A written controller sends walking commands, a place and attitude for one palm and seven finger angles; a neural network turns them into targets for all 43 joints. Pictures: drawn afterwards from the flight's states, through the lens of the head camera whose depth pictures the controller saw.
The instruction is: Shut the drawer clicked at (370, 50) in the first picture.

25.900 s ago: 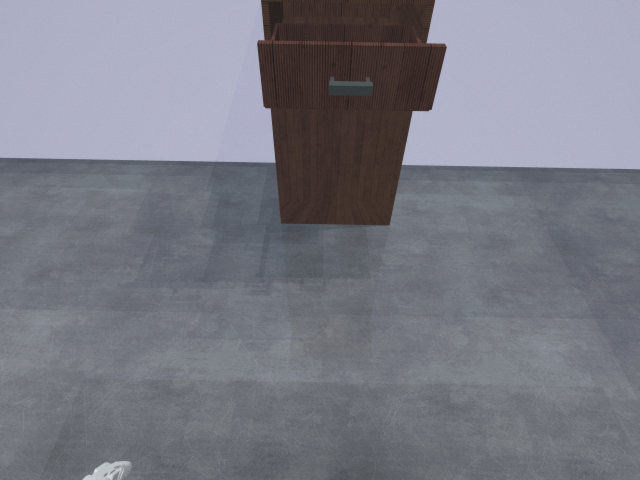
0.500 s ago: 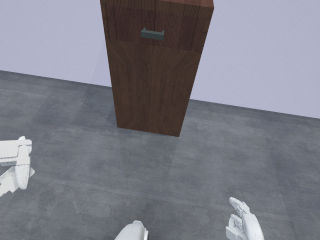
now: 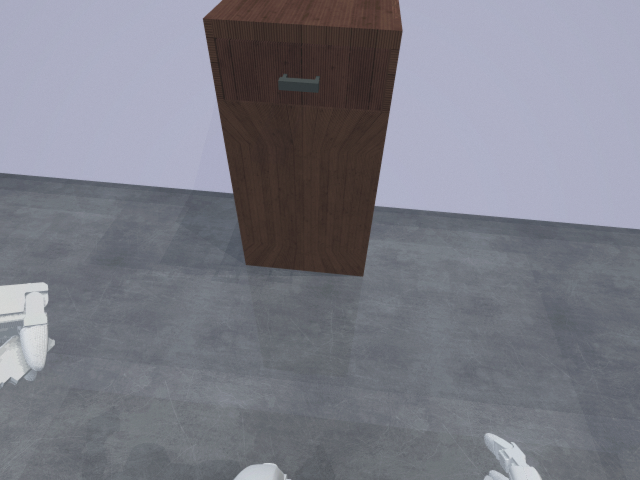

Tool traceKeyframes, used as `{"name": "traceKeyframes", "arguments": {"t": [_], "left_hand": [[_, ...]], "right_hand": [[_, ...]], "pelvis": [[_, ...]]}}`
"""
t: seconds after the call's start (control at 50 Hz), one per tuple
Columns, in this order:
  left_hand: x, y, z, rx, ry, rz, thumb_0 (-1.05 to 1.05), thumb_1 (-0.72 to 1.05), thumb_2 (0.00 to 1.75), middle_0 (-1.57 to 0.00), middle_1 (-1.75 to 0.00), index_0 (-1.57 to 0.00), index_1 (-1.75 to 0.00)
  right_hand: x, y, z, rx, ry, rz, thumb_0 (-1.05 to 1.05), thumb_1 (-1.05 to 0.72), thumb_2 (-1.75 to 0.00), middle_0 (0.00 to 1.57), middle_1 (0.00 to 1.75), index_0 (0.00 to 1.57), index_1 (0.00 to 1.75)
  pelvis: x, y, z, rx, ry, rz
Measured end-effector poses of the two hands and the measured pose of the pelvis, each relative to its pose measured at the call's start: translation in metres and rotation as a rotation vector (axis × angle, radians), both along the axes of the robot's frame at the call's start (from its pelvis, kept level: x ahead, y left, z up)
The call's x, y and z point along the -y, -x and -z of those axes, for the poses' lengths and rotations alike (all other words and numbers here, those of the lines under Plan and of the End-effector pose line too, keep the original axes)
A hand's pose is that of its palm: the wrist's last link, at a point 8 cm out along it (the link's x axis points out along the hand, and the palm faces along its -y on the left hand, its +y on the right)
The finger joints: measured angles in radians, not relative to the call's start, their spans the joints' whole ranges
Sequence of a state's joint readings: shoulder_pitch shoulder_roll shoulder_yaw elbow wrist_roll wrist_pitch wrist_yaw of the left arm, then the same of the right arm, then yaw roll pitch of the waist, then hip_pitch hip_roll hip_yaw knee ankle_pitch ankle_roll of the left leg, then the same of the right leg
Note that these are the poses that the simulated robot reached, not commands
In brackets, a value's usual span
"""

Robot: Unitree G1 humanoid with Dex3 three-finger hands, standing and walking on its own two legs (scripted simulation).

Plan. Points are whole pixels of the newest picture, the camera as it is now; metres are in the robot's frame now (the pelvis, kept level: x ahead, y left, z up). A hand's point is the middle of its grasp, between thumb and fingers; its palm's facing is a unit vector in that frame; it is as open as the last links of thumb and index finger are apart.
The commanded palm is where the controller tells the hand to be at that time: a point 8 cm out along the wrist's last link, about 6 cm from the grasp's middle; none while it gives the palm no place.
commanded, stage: stop stepping back and stand still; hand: left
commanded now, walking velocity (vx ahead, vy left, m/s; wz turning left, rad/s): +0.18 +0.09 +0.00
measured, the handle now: (300, 81) +1.03 +0.14 +0.05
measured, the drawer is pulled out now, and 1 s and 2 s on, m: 0.00 0.00 0.00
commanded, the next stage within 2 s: let the arm hang, fingers relaxed in 0.80 s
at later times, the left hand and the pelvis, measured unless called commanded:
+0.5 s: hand (64, 330) +0.20 +0.26 +0.17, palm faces +0.37 -0.78 -0.51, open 3.2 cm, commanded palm +0.14 +0.30 +0.18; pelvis +0.02 +0.01 +0.01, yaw +2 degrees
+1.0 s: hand (92, 380) +0.21 +0.29 +0.04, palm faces +0.18 -0.85 -0.50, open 3.1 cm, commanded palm none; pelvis +0.01 +0.03 +0.00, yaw +3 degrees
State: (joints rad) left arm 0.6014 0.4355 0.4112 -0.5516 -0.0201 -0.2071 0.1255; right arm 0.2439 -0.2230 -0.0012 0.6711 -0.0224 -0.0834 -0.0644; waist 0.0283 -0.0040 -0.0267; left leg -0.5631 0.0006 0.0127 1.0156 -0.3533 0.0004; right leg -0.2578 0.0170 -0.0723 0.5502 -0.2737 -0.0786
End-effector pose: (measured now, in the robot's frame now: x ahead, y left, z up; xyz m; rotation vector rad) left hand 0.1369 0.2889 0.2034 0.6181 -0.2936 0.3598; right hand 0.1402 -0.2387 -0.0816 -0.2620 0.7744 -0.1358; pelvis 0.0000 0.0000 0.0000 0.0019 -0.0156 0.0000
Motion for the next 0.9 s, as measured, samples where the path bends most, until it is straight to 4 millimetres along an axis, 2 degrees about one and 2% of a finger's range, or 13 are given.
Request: {"name": "traceKeyframes", "arguments": {"t": [0.08, 0.18, 0.24, 0.34, 0.4, 0.5, 0.6, 0.68, 0.78, 0.9], "left_hand": [[-0.003, 0.005, 0.011, 0.02, 0.106, -0.056, 0.01, 0.88, 0.9, -1.41, -1.6, -1.41, -1.6], [0.004, -0.003, 0.019, 0.037, 0.165, -0.019, 0.01, 0.89, 0.9, -1.41, -1.6, -1.41, -1.6], [0.001, -0.011, 0.013, 0.073, 0.113, 0.018, 0.01, 0.88, 0.9, -1.41, -1.6, -1.41, -1.6], [-0.003, -0.025, -0.003, 0.058, -0.002, 0.016, 0.01, 0.88, 0.9, -1.41, -1.6, -1.41, -1.6], [0.0, -0.027, -0.004, 0.015, -0.012, 0.008, 0.01, 0.89, 0.9, -1.4, -1.6, -1.41, -1.6], [-0.004, -0.023, 0.014, -0.103, 0.05, -0.018, 0.01, 0.89, 0.9, -1.4, -1.6, -1.41, -1.6], [-0.017, -0.023, 0.029, -0.131, 0.092, -0.034, 0.01, 0.88, 0.9, -1.4, -1.6, -1.41, -1.6], [-0.02, -0.028, 0.023, -0.092, 0.09, -0.032, 0.01, 0.88, 0.9, -1.4, -1.6, -1.41, -1.6], [-0.015, -0.035, 0.007, -0.037, 0.061, 0.008, 0.01, 0.89, 0.9, -1.4, -1.6, -1.41, -1.6], [-0.015, -0.032, 0.012, -0.089, 0.071, 0.021, 0.01, 0.89, 0.9, -1.4, -1.6, -1.41, -1.6]], "right_hand": [[0.006, 0.001, -0.008, -0.004, 0.012, 0.02, 0.01, -0.9, -0.9, 0.2, 0.3, 0.21, 0.3], [0.004, -0.01, -0.016, 0.071, 0.061, 0.026, 0.01, -0.9, -0.9, 0.2, 0.3, 0.21, 0.3], [-0.005, -0.02, -0.014, 0.103, 0.054, 0.027, 0.01, -0.91, -0.9, 0.2, 0.29, 0.2, 0.3], [-0.029, -0.03, -0.006, 0.119, -0.058, -0.004, 0.01, -0.91, -0.9, 0.2, 0.29, 0.2, 0.3], [-0.037, -0.031, 0.004, 0.077, -0.112, -0.024, 0.01, -0.9, -0.9, 0.2, 0.3, 0.2, 0.3], [-0.039, -0.028, 0.007, -0.015, -0.109, -0.015, 0.01, -0.9, -0.9, 0.21, 0.3, 0.21, 0.3], [-0.037, -0.033, 0.005, -0.026, -0.04, -0.017, 0.01, -0.9, -0.9, 0.21, 0.3, 0.21, 0.3], [-0.039, -0.044, -0.006, 0.007, -0.019, -0.033, 0.01, -0.9, -0.9, 0.2, 0.3, 0.21, 0.3], [-0.043, -0.061, -0.017, 0.076, -0.038, -0.047, 0.01, -0.9, -0.9, 0.2, 0.3, 0.21, 0.3], [-0.044, -0.064, -0.023, 0.114, -0.057, -0.023, 0.01, -0.9, -0.9, 0.2, 0.3, 0.21, 0.3]], "pelvis": [[0.001, -0.004, -0.006, -0.009, -0.026, -0.013], [-0.011, -0.011, -0.003, -0.008, -0.021, -0.031], [-0.016, -0.011, 0.004, 0.008, -0.027, -0.03], [-0.009, -0.015, 0.004, 0.022, -0.027, -0.034], [-0.007, -0.018, 0.002, 0.014, -0.001, -0.044], [-0.013, -0.023, -0.006, -0.01, -0.005, -0.031], [-0.022, -0.026, -0.002, 0.001, 0.004, -0.035], [-0.023, -0.028, -0.005, 0.001, -0.003, -0.031], [-0.024, -0.026, -0.007, -0.004, 0.009, -0.031], [-0.026, -0.023, -0.009, -0.011, 0.013, -0.02]]}}
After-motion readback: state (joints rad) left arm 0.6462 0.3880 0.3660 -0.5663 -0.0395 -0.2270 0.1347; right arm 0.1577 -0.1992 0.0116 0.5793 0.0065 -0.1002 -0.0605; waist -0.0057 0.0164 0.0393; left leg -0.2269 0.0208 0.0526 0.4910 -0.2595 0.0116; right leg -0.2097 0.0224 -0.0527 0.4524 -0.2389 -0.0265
